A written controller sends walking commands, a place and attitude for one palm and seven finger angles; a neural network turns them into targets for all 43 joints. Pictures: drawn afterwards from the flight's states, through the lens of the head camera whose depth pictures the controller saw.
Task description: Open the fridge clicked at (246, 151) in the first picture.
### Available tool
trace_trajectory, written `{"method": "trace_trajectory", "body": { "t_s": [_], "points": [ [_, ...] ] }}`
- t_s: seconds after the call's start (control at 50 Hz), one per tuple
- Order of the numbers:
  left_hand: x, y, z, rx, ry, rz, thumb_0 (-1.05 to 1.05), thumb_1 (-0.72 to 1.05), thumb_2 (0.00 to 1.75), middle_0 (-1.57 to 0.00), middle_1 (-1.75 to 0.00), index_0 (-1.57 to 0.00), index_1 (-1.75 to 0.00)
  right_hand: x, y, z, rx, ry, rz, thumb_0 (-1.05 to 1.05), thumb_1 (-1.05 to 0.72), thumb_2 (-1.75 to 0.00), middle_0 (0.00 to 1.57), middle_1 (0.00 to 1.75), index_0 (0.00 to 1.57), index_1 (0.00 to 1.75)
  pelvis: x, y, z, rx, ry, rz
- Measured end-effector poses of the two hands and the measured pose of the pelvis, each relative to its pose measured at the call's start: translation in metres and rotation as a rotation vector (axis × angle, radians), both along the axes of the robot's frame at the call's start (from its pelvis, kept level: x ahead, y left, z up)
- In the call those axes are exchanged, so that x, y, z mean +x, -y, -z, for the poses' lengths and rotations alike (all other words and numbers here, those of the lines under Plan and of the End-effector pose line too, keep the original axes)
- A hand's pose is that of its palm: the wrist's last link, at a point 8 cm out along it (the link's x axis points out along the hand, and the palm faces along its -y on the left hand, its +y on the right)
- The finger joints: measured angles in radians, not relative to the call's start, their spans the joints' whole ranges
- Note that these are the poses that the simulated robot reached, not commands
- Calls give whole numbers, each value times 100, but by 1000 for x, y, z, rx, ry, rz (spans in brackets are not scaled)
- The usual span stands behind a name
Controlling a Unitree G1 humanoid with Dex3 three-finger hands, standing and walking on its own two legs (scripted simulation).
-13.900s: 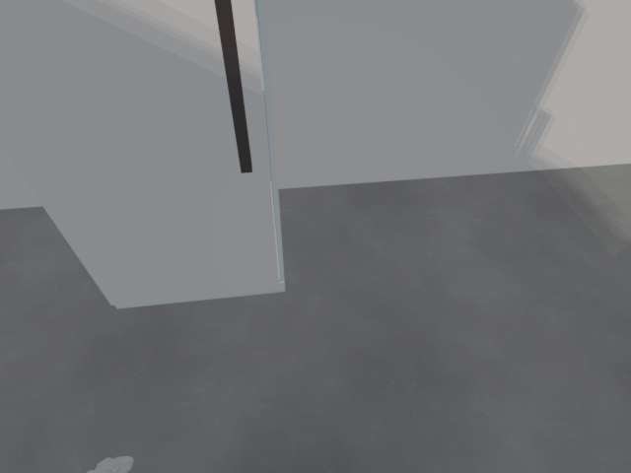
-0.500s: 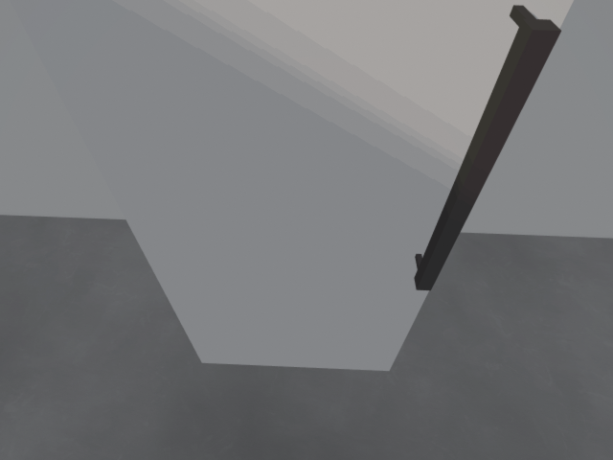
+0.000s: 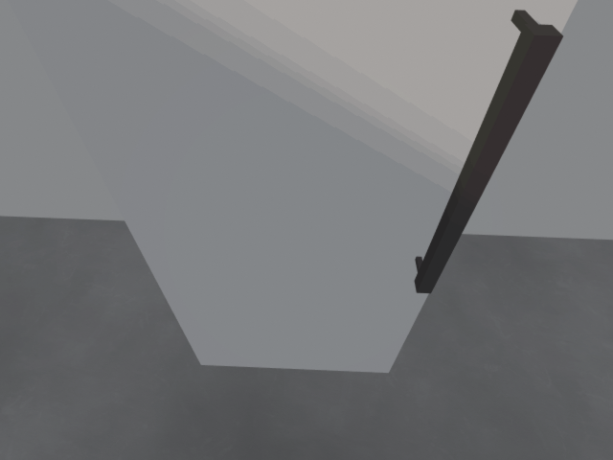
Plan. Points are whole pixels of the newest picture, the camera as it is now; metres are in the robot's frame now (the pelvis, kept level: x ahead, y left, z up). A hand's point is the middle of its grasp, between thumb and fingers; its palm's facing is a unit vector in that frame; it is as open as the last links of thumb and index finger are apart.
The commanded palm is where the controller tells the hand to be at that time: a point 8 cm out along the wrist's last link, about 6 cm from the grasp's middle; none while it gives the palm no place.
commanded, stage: look again from close up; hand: right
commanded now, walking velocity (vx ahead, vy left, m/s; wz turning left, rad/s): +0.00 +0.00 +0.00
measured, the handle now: (459, 188) +0.45 -0.19 +0.12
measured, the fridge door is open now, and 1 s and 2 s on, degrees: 0 0 0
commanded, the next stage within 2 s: raise the hand to about handle height in 0.06 s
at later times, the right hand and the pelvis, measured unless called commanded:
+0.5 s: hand (460, 425) +0.18 -0.17 -0.01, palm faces -0.03 +1.00 -0.02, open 8.2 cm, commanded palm +0.12 -0.25 -0.04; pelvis -0.03 +0.01 -0.04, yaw -1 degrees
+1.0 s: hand (519, 429) +0.18 -0.23 +0.01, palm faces +0.06 +1.00 -0.03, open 11.1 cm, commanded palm +0.14 -0.28 +0.01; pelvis -0.05 -0.01 -0.05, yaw -1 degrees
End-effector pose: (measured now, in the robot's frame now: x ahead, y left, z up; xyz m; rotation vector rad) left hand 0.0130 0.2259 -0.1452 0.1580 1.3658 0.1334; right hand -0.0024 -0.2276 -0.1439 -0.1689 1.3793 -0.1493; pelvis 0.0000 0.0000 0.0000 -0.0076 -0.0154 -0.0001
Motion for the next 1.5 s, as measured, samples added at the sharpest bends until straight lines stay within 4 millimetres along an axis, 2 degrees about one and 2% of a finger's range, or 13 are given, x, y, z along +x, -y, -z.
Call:
{"method": "trace_trajectory", "body": {
  "t_s": [0.2, 0.32, 0.4, 0.48, 0.58, 0.66, 0.72, 0.78, 0.88, 1.04, 1.24, 1.4, 1.5],
  "points": [
    [8, -3, -1, 8, 37, 0, 1, 91, 90, -20, -30, -20, -30, 10, 2, -6, -4, 55, 45, 1, -90, -90, 20, 30, 20, 30, -1, 1, 1, 11, -7, 2],
    [63, -12, -18, 54, 421, 35, 1, 91, 90, -20, -30, -20, -30, 140, 13, -120, -62, 887, 69, 2, -86, -88, 20, 32, 20, 33, -10, 4, 8, -1, -13, 38],
    [105, -21, -33, 66, 639, 40, 1, 91, 90, -21, -30, -20, -30, 187, 5, -169, 16, 1291, -45, 1, -80, -85, 20, 36, 20, 37, -21, 1, 21, -3, -84, 25],
    [137, -31, -49, 81, 772, 86, 1, 91, 90, -21, -30, -20, -30, 175, -4, -147, 153, 1387, -180, 1, -72, -82, 21, 41, 21, 42, -31, -7, 40, -8, -131, 13],
    [160, -38, -58, 133, 840, 164, 1, 91, 90, -20, -30, -20, -30, 111, 12, -85, 191, 1174, -77, 1, -61, -77, 22, 49, 22, 49, -39, -11, 59, 7, -161, 27],
    [165, -30, -48, 154, 840, 228, 1, 91, 90, -20, -30, -20, -30, 80, 33, -96, 45, 1267, -8, 2, -51, -73, 23, 55, 23, 55, -43, -12, 70, 37, -173, 48],
    [160, -16, -30, 126, 822, 257, 1, 91, 90, -20, -30, -20, -30, 89, 35, -127, -7, 1461, -68, 2, -44, -70, 23, 59, 23, 59, -48, -11, 78, 61, -170, 64],
    [147, 0, -13, 75, 792, 241, 1, 91, 90, -20, -30, -20, -30, 117, 27, -146, 55, 1544, -204, 2, -37, -67, 23, 63, 23, 64, -55, -8, 81, 74, -167, 67],
    [109, 16, -2, 11, 717, 121, 2, 90, 90, -21, -30, -20, -30, 161, 23, -137, 210, 1312, -308, 1, -25, -62, 24, 71, 24, 71, -57, -2, 70, 58, -162, 43],
    [71, 5, -12, 61, 619, 54, 2, 90, 90, -21, -30, -20, -30, 148, 66, -166, 41, 1345, -95, 1, -7, -54, 26, 83, 26, 83, -44, 9, 51, 42, -152, 21],
    [93, -8, -34, 152, 677, 122, 2, 90, 90, -21, -30, -20, -30, 161, 75, -161, 139, 1321, -218, 0, 16, -44, 27, 98, 27, 98, -44, 21, 47, 59, -136, 37],
    [124, 15, -62, 108, 808, 152, 2, 91, 90, -20, -30, -20, -30, 173, 106, -207, 58, 1452, -153, 0, 35, -36, 29, 110, 29, 110, -38, 25, 37, 58, -98, 38],
    [132, 28, -63, 68, 820, 182, 1, 90, 90, -21, -30, -20, -30, 176, 115, -203, 85, 1353, -148, 0, 44, -33, 29, 115, 29, 116, -39, 28, 33, 58, -87, 44]
  ]
}}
